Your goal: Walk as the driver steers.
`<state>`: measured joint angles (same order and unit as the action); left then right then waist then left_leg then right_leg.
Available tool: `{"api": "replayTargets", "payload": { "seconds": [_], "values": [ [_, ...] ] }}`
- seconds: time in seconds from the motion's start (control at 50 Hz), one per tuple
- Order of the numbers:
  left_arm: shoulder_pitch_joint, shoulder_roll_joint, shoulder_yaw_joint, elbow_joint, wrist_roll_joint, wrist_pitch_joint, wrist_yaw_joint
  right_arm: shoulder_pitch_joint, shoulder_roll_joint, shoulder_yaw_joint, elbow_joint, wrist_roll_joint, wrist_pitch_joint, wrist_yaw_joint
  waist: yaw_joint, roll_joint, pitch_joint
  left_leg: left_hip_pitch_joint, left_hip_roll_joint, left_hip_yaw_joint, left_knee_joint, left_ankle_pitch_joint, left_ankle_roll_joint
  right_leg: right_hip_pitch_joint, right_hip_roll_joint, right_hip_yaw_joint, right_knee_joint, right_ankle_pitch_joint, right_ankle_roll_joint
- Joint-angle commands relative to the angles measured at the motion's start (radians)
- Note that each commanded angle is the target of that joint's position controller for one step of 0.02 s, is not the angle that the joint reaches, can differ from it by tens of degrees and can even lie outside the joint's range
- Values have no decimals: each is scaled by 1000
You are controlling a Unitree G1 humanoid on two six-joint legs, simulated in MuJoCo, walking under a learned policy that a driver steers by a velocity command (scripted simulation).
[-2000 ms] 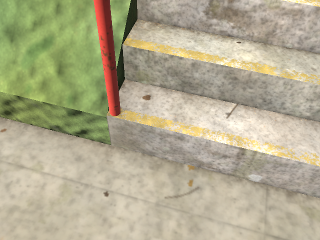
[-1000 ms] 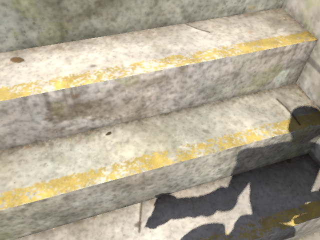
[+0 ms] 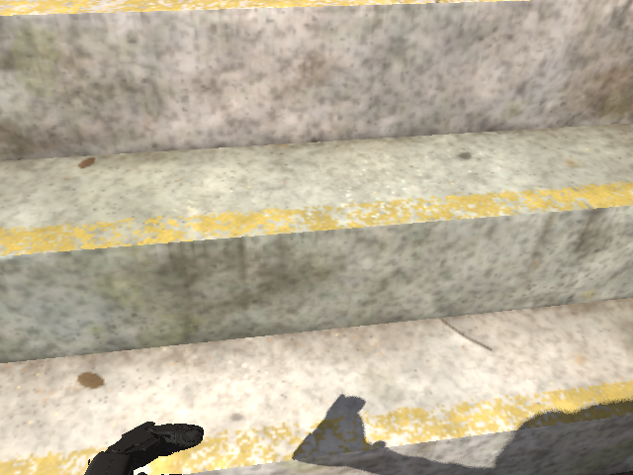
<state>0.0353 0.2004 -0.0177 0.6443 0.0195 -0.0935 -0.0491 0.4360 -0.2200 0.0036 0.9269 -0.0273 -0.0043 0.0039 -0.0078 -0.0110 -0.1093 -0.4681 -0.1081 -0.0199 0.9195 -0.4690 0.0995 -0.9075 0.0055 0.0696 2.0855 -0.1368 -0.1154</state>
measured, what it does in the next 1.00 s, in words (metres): climbs, turning left: right foot 0.20 m higher, then left foot 0.20 m higher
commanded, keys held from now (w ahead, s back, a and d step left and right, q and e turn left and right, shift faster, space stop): w+q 0.54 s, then w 0.28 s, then w+e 0.18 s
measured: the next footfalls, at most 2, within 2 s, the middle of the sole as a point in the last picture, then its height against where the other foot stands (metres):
right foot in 0.34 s outside the picture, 0.20 m higher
left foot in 0.78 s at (156, 411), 0.20 m higher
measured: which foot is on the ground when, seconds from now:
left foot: down 0.00-0.34, up 0.36-0.76, down 0.78-1.00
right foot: up 0.00-0.32, down 0.34-0.82, up 0.84-1.00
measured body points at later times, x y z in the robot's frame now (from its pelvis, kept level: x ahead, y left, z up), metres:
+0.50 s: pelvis +0.25 -0.02 +0.19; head +0.21 +0.00 +0.64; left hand +0.24 +0.26 +0.05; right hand +0.49 -0.20 +0.12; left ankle +0.17 +0.08 -0.26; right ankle +0.29 -0.13 -0.49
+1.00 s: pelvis +0.46 +0.14 +0.42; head +0.43 +0.13 +0.87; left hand +0.49 +0.41 +0.31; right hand +0.57 -0.08 +0.27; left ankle +0.47 +0.24 -0.28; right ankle +0.52 -0.02 +0.06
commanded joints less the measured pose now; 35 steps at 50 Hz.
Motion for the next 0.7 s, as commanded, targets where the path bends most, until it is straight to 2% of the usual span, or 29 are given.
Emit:
{"api": "replayTargets", "payload": {
  "seconds": [0.02,0.04,0.08,0.12,0.14,0.18,0.22,0.24,0.26,0.28,0.3,0.32,0.34,0.36,0.38,0.4,0.42,0.44,0.46,0.48,0.5,0.52,0.54,0.58,0.62,0.64,0.66,0.68,0.7],
  "values": [
    [66,-78,-66,-68,6,-19,-11,-152,39,22,-57,4,-26,29,110,-36,189,-54,150,-301,-513,157,75,-256,-40,-43,5,29,4],
    [9,-62,-69,-83,18,-11,-1,-168,19,16,-63,5,-28,25,100,-43,180,-113,141,-270,-539,204,77,-219,-39,-91,-58,100,19],
    [-54,-98,-80,-90,19,0,12,-43,26,22,-19,-5,-38,21,38,32,116,-31,176,-321,-568,266,129,-294,-16,-158,114,130,50],
    [-88,-160,-103,-104,-4,-9,11,116,16,20,46,-13,-32,24,-32,113,111,247,232,-416,-567,204,143,-607,-31,-136,292,17,61],
    [-117,-158,-105,-113,-14,-16,8,153,20,18,54,-7,-27,21,-55,103,120,336,241,-426,-559,205,130,-687,-45,-133,255,0,70],
    [-287,-160,-114,-173,-6,-32,11,207,28,13,50,17,-18,5,-117,64,131,318,235,-457,-622,208,124,-652,-53,-191,-27,54,111],
    [-481,-180,-121,-271,-9,-31,29,290,27,10,80,18,-9,-27,-160,156,140,313,287,-505,-748,265,152,-590,-54,-224,-211,-5,147],
    [-505,-237,-144,-294,5,-21,32,281,2,-7,91,33,6,-60,-136,215,103,237,308,-459,-880,357,180,-388,-55,-270,-317,-114,135],
    [-508,-218,-139,-309,1,-15,32,278,-1,-11,98,41,10,-76,-114,230,98,244,311,-416,-913,466,176,-244,-56,-275,-476,-200,121],
    [-321,-158,-89,-239,-9,-12,31,128,-26,-16,63,42,1,-82,15,292,-6,250,286,-268,-827,1032,135,60,-7,-317,-579,-287,68],
    [-215,-47,-36,-244,-8,-24,35,121,-69,-23,64,19,-27,-84,108,388,-151,246,259,-231,-675,1832,123,402,69,-320,-699,-359,34],
    [-8,93,23,-184,-8,-18,34,69,-190,-60,64,14,-49,-73,223,416,-278,383,282,-238,-459,2282,138,579,53,-183,-872,-365,26],
    [223,202,64,-117,5,-20,30,-44,-233,-81,16,8,-70,-62,313,270,-408,297,263,-258,-162,2281,119,861,-58,88,-1037,-452,-50],
    [389,270,81,7,18,-6,30,-205,-180,-68,-53,-32,-105,-36,319,-19,-449,168,208,-288,35,1749,181,1054,-131,272,-1306,-273,-64],
    [450,233,86,59,68,28,65,-260,32,-29,-116,-28,-118,7,274,-474,-468,-314,-83,-302,639,457,87,1207,-446,945,-1671,-101,-269],
    [418,92,52,100,40,68,103,-360,5,-37,-191,-25,-143,73,243,-272,-350,-465,-50,-327,1043,304,62,1072,-467,1017,-1723,-240,-238],
    [340,-37,21,167,20,76,111,-456,74,-17,-271,17,-122,88,156,-181,-45,-627,-6,-255,1171,222,44,807,-421,730,-1650,-381,-207],
    [285,-122,3,227,28,73,113,-438,137,20,-302,9,-93,86,79,-46,107,-677,11,-238,1298,243,63,618,-381,559,-1605,-417,-155],
    [236,-170,-12,271,33,67,116,-320,150,32,-296,17,-64,80,-24,10,199,-700,42,-238,1374,213,63,502,-364,388,-1611,-396,-85],
    [189,-202,-20,295,40,56,104,-237,142,41,-294,34,-48,81,-94,64,225,-686,74,-223,1381,219,62,424,-350,243,-1649,-307,-31],
    [171,-169,-16,307,34,48,86,-222,178,65,-307,47,-41,79,-135,81,245,-709,115,-211,1351,221,63,380,-353,116,-1691,-197,8],
    [131,-154,-14,315,42,39,67,-284,183,75,-341,60,-43,69,-151,78,274,-709,120,-195,1281,258,67,325,-288,-73,-1741,-75,46],
    [140,-74,-5,311,62,37,70,-331,183,89,-371,65,-40,58,-132,-4,248,-736,97,-124,1406,297,44,306,-321,-85,-1832,-29,-17],
    [146,-31,-5,307,35,18,66,-398,144,94,-416,59,-40,37,-126,30,267,-795,115,-139,1318,381,16,324,-267,-189,-1866,-27,-14],
    [290,12,-1,339,23,19,61,-459,153,108,-426,58,-39,24,-52,34,229,-999,112,-141,1399,332,13,579,-268,-186,-1865,87,-22],
    [341,37,4,326,20,23,67,-494,121,101,-436,55,-44,29,-16,65,195,-1033,128,-125,1307,356,3,683,-264,-182,-1850,98,-21],
    [391,55,8,334,12,28,74,-595,108,114,-478,44,-48,38,10,64,173,-1009,158,-36,1089,376,-17,709,-235,-204,-1892,68,-21],
    [485,74,12,345,-6,36,86,-714,123,127,-526,36,-49,46,65,45,132,-959,189,36,991,390,-26,745,-267,-163,-1978,87,-44],
    [493,111,22,344,-15,40,92,-803,114,144,-549,37,-47,61,89,22,112,-720,208,194,707,330,-39,666,-269,-215,-2120,117,-67]
  ]
}}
